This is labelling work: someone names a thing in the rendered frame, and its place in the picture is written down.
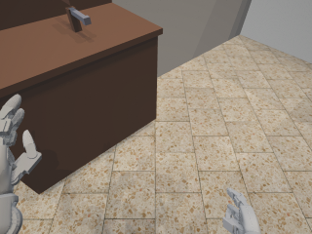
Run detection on right robot hand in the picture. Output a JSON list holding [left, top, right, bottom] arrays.
[[222, 187, 261, 234]]

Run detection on left robot forearm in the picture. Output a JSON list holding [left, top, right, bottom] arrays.
[[0, 193, 23, 234]]

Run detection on counter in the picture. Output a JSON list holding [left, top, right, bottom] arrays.
[[0, 0, 163, 194]]

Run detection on tap lever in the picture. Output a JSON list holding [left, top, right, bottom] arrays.
[[68, 7, 92, 25]]

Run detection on left robot hand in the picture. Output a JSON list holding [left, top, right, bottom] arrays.
[[0, 94, 42, 195]]

